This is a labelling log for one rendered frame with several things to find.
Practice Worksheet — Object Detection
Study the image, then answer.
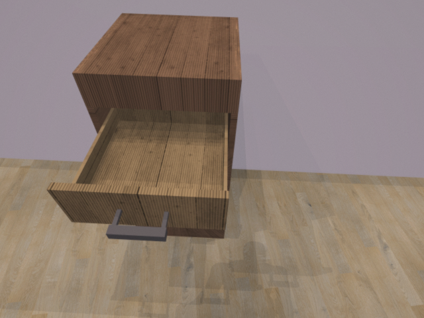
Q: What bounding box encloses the handle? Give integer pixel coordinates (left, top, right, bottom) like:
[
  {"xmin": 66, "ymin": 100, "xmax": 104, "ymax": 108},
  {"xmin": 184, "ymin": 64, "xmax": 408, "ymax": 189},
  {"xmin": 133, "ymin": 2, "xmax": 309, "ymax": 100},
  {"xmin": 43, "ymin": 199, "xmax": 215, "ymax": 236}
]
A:
[{"xmin": 106, "ymin": 209, "xmax": 169, "ymax": 242}]

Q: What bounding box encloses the cabinet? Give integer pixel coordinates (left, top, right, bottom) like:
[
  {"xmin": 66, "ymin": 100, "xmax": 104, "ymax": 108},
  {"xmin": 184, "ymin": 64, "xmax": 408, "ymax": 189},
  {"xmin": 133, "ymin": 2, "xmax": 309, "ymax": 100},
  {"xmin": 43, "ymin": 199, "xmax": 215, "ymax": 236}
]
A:
[{"xmin": 72, "ymin": 13, "xmax": 242, "ymax": 239}]

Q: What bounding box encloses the drawer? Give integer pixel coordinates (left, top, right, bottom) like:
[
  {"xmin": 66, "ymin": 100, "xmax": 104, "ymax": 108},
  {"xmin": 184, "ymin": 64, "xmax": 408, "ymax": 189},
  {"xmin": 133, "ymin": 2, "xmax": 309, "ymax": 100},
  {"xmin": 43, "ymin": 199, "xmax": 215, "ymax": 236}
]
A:
[{"xmin": 47, "ymin": 108, "xmax": 229, "ymax": 230}]

